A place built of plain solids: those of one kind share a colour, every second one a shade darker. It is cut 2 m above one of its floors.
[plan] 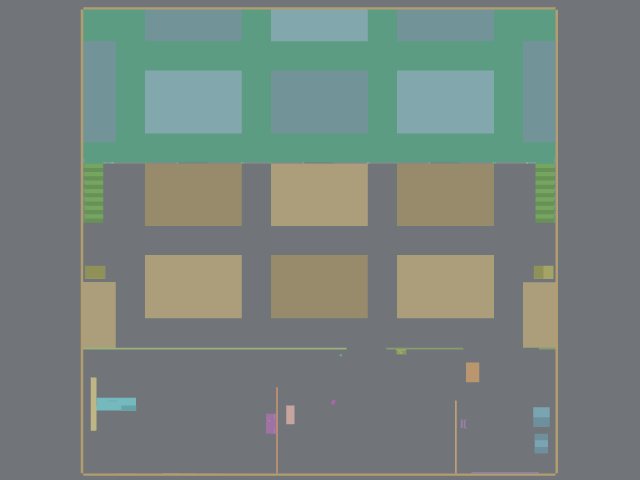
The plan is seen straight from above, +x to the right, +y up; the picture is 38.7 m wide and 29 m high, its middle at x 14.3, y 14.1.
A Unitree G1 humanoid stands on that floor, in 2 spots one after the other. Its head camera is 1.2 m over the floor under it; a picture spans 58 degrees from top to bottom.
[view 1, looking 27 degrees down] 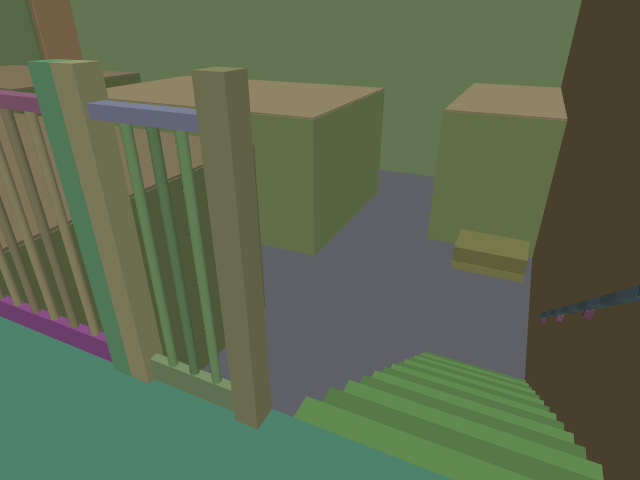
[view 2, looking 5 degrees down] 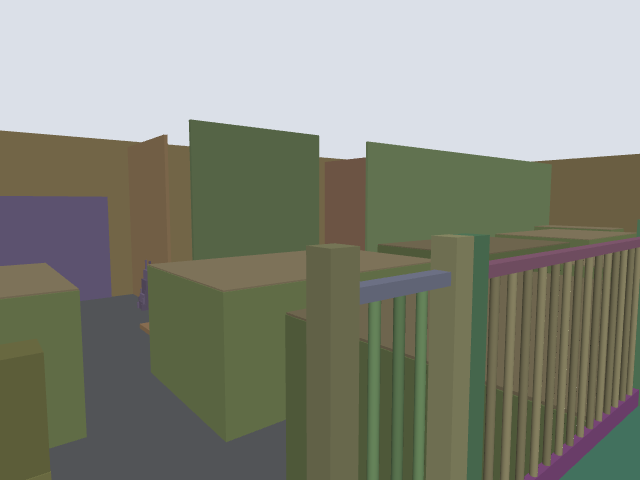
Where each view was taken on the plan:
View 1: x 0.61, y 19.61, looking -65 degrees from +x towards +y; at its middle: units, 8.26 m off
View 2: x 27.92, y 19.51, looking -129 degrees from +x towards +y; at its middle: wall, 25.20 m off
